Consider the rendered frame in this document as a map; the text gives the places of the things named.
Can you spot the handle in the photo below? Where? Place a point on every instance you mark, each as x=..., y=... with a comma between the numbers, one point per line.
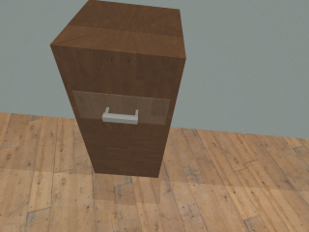
x=120, y=118

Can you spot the cabinet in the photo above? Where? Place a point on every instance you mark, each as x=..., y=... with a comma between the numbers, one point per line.
x=129, y=50

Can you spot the drawer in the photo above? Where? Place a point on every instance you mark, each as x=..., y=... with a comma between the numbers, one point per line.
x=93, y=105

